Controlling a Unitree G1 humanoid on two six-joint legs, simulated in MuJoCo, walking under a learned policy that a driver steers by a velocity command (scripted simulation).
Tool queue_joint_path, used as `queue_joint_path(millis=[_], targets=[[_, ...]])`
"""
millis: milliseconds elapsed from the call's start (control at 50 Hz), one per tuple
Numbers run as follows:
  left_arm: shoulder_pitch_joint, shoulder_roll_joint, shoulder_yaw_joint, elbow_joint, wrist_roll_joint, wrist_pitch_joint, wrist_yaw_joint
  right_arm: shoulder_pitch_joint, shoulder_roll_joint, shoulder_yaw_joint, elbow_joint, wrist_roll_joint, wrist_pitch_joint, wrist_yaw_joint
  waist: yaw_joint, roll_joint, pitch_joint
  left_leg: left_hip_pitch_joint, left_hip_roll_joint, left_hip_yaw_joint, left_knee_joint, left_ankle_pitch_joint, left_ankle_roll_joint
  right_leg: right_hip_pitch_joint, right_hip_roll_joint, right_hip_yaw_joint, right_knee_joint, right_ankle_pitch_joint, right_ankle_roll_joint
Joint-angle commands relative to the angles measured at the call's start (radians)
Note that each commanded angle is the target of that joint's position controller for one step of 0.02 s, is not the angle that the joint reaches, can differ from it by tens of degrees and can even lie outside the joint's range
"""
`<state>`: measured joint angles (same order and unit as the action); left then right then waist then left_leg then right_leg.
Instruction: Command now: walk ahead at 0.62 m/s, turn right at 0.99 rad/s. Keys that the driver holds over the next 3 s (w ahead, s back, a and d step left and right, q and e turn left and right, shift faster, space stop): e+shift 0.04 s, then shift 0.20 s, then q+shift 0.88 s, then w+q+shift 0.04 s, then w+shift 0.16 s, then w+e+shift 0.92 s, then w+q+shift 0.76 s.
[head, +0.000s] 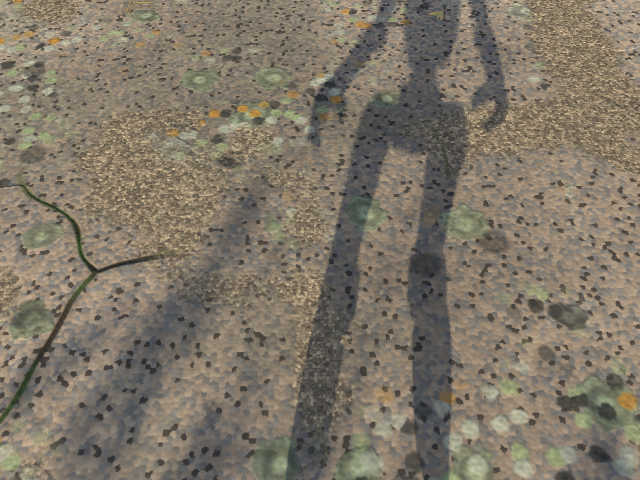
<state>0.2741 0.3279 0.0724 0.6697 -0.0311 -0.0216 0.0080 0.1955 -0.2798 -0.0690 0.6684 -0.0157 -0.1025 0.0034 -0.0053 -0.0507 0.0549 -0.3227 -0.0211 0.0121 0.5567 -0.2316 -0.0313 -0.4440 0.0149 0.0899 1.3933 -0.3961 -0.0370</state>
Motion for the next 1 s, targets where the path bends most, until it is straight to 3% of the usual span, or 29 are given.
queue_joint_path(millis=[20,60,120,160,200,240,260,280,300,320,340,360,380,420,480,560,620,680,700,720,740,760,780,800,820,840,880,940,1000], targets=[[-0.078,0.062,0.02,-0.14,-0.002,0.005,-0.011,0.012,-0.055,-0.015,-0.012,0.004,-0.005,-0.011,-0.008,0.15,-0.017,0.246,0.264,-0.227,-0.226,0.49,0.156,-0.292,-0.139,0.022,-0.083,-0.008,0.028],[-0.119,0.011,0.001,-0.17,-0.001,0.016,-0.018,0.0,-0.087,-0.022,0.021,0.019,-0.005,-0.015,0.004,0.148,-0.001,0.202,0.27,-0.145,-0.269,0.613,0.179,-0.297,-0.134,-0.021,-0.219,0.02,0.043],[-0.135,-0.005,-0.014,-0.161,0.012,0.004,-0.039,-0.041,-0.18,-0.043,0.035,0.022,0.005,-0.023,0.015,0.12,-0.057,0.165,0.244,-0.023,-0.3,0.658,0.185,-0.134,-0.09,-0.069,-0.526,0.27,0.035],[-0.169,0.015,-0.007,-0.152,0.02,-0.005,-0.058,-0.032,-0.199,-0.044,0.051,0.042,0.008,-0.025,0.002,0.122,-0.081,0.181,0.217,0.044,-0.281,0.653,0.153,-0.024,-0.043,-0.098,-0.683,0.396,0.014],[-0.191,0.049,0.006,-0.159,0.028,-0.009,-0.071,-0.007,-0.225,-0.048,0.066,0.056,0.009,-0.027,0.01,0.126,-0.098,0.235,0.232,0.058,-0.225,0.738,0.138,0.044,-0.009,-0.106,-0.769,0.396,-0.02],[-0.096,0.098,0.032,-0.13,0.037,-0.012,-0.071,0.0,-0.236,-0.05,0.071,0.065,0.014,-0.03,0.074,0.11,-0.147,0.264,0.225,0.081,-0.062,0.841,0.117,0.188,0.033,-0.121,-0.857,0.41,-0.066],[-0.026,0.114,0.043,-0.11,0.042,-0.015,-0.06,0.022,-0.21,-0.037,0.081,0.062,0.015,-0.027,0.116,0.081,-0.18,0.19,0.194,0.098,0.083,0.768,0.092,0.35,0.035,-0.103,-0.928,0.53,-0.097],[0.012,0.167,0.045,-0.111,0.057,-0.012,-0.038,0.069,-0.147,-0.009,0.066,0.018,0.017,-0.02,0.112,-0.088,-0.256,-0.006,0.115,0.111,0.394,0.219,0.049,0.581,-0.151,0.091,-0.887,1.008,-0.167],[-0.061,0.143,-0.003,-0.148,0.098,-0.019,-0.026,0.258,-0.056,0.038,0.093,-0.001,0.022,0.004,0.001,-0.232,-0.487,-0.186,0.03,-0.033,0.695,-0.523,0.003,0.799,-0.489,0.46,-0.826,1.442,-0.387],[-0.023,0.061,-0.012,-0.138,0.089,-0.011,-0.029,0.249,-0.167,0.016,0.143,0.032,0.038,0.014,0.079,-0.061,-0.587,-0.14,0.051,-0.19,0.755,-0.498,-0.008,0.728,-0.458,0.415,-0.843,1.267,-0.405],[-0.074,0.068,-0.012,-0.117,0.069,-0.012,-0.038,0.157,-0.185,0.008,0.11,0.064,0.051,0.016,0.064,-0.039,-0.441,-0.218,0.081,-0.152,0.714,-0.452,-0.021,0.615,-0.398,0.308,-0.906,1.036,-0.363],[-0.135,0.047,-0.019,-0.093,0.052,-0.017,-0.041,0.086,-0.169,0.01,0.1,0.057,0.068,0.002,0.04,0.022,-0.318,-0.232,0.121,-0.129,0.623,-0.401,-0.032,0.484,-0.339,0.23,-0.953,0.853,-0.293],[-0.179,0.032,-0.023,-0.079,0.052,-0.018,-0.038,0.079,-0.161,0.007,0.108,0.049,0.089,-0.014,0.012,0.01,-0.237,-0.195,0.136,-0.12,0.567,-0.363,-0.049,0.355,-0.308,0.174,-0.994,0.75,-0.253],[-0.236,0.09,-0.001,-0.068,0.068,-0.011,-0.024,0.14,-0.167,-0.005,0.123,0.039,0.125,-0.03,-0.038,-0.051,-0.175,-0.081,0.105,-0.051,0.58,-0.282,-0.086,0.152,-0.28,0.068,-1.073,0.684,-0.243],[-0.246,0.076,0.006,-0.054,0.067,-0.008,0.006,0.131,-0.129,-0.011,0.105,0.035,0.148,-0.043,-0.037,-0.033,-0.173,-0.119,0.128,-0.038,0.572,-0.193,-0.089,0.137,-0.304,-0.003,-1.12,0.518,-0.247],[-0.256,0.065,0.013,-0.028,0.064,0.006,0.037,0.033,-0.098,-0.008,0.05,0.032,0.159,-0.031,-0.016,-0.054,-0.156,-0.129,0.155,-0.015,0.431,-0.094,-0.063,0.167,-0.315,-0.086,-1.146,0.348,-0.222],[-0.244,0.082,0.025,-0.009,0.054,0.018,0.038,0.008,-0.106,-0.014,0.027,0.032,0.161,-0.01,-0.008,-0.059,-0.161,-0.088,0.146,0.023,0.32,-0.087,-0.034,0.219,-0.344,-0.133,-1.119,0.366,-0.2],[-0.253,0.1,0.038,0.007,0.022,0.026,0.03,0.039,-0.115,-0.025,0.021,0.03,0.169,0.012,-0.038,-0.06,-0.163,-0.002,0.118,0.071,0.135,-0.063,0.02,0.264,-0.356,-0.177,-1.031,0.381,-0.14],[-0.249,0.088,0.038,0.017,0.008,0.029,0.027,0.076,-0.125,-0.035,0.033,0.027,0.171,0.012,-0.056,-0.034,-0.159,0.058,0.088,0.081,0.037,-0.009,0.052,0.247,-0.328,-0.209,-0.958,0.333,-0.095],[-0.201,0.055,0.036,0.042,0.004,0.035,0.022,0.118,-0.166,-0.053,0.043,0.017,0.169,0.005,-0.06,0.068,-0.119,0.118,0.087,0.001,-0.088,0.114,0.102,0.174,-0.259,-0.261,-0.808,0.208,-0.024],[-0.176,0.024,0.032,0.023,0.04,0.04,0.018,0.139,-0.305,-0.085,0.021,0.014,0.161,-0.016,-0.019,0.391,-0.067,0.222,0.326,-0.37,-0.173,0.533,0.217,-0.102,-0.116,-0.339,-0.486,-0.163,0.087],[-0.305,0.028,0.029,-0.038,0.064,0.036,0.026,0.12,-0.336,-0.082,-0.012,-0.021,0.134,-0.01,-0.051,0.388,-0.09,0.205,0.391,-0.59,-0.226,0.519,0.372,-0.279,0.015,-0.14,-0.29,-0.29,0.114],[-0.347,0.051,0.035,-0.043,0.052,0.035,0.031,0.107,-0.31,-0.082,-0.012,-0.025,0.107,0.0,-0.061,0.259,-0.116,0.224,0.359,-0.526,-0.245,0.418,0.357,-0.311,0.006,-0.048,-0.22,-0.227,0.091],[-0.328,0.055,0.039,-0.034,0.039,0.032,0.037,0.063,-0.293,-0.081,-0.017,-0.003,0.092,-0.004,-0.025,0.213,-0.111,0.232,0.308,-0.465,-0.239,0.361,0.303,-0.322,-0.005,-0.015,-0.233,-0.126,0.072],[-0.298,0.067,0.045,-0.009,0.043,0.03,0.046,0.014,-0.251,-0.072,-0.03,0.025,0.093,-0.013,-0.001,0.163,-0.12,0.236,0.278,-0.419,-0.22,0.337,0.256,-0.32,-0.022,-0.002,-0.255,-0.057,0.069],[-0.288,0.077,0.049,-0.003,0.048,0.027,0.051,-0.02,-0.222,-0.063,-0.043,0.039,0.101,-0.025,0.013,0.172,-0.13,0.216,0.261,-0.394,-0.208,0.359,0.237,-0.293,-0.021,0.007,-0.277,-0.01,0.073],[-0.277,0.057,0.047,0.003,0.042,0.016,0.042,-0.014,-0.195,-0.055,-0.062,0.035,0.113,-0.042,0.017,0.175,-0.182,0.227,0.224,-0.371,-0.184,0.432,0.227,-0.238,0.01,0.012,-0.299,0.052,0.085],[-0.299,0.024,0.032,0.001,0.031,0.007,0.033,0.013,-0.211,-0.064,-0.078,0.038,0.124,-0.058,0.0,0.168,-0.195,0.266,0.196,-0.399,-0.163,0.415,0.221,-0.221,0.043,0.028,-0.47,0.091,0.106],[-0.307,0.027,0.029,0.006,0.027,0.002,0.02,-0.004,-0.226,-0.072,-0.105,0.037,0.137,-0.061,-0.006,0.203,-0.183,0.224,0.173,-0.451,-0.154,0.33,0.217,-0.15,0.066,0.042,-0.606,0.107,0.118]])
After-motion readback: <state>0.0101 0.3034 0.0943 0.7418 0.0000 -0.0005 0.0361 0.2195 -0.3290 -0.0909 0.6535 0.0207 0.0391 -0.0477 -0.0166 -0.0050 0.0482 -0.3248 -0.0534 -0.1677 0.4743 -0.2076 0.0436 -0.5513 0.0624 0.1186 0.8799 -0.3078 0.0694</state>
